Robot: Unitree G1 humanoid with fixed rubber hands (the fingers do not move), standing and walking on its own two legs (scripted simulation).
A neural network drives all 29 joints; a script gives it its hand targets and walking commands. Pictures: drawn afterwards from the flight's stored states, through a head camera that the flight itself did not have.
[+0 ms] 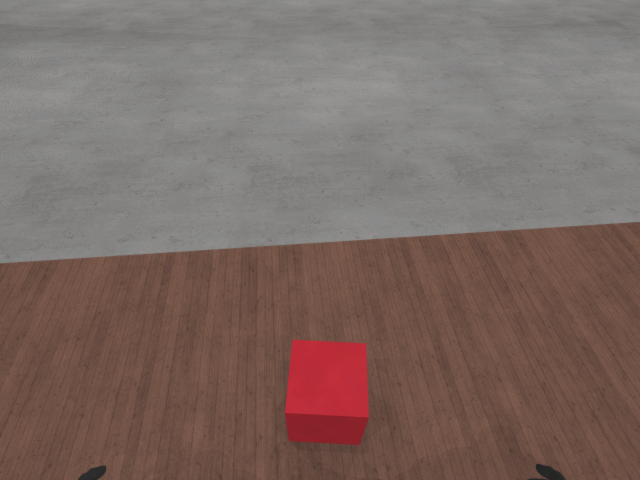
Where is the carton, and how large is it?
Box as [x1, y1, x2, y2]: [285, 340, 368, 444]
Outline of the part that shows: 292,340 285,407 285,416 289,440 358,444 368,418 365,343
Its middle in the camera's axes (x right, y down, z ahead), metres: +0.02 +0.45 +1.12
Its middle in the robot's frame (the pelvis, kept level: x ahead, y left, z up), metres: +0.47 -0.03 -0.66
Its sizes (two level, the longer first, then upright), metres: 0.210 0.200 0.250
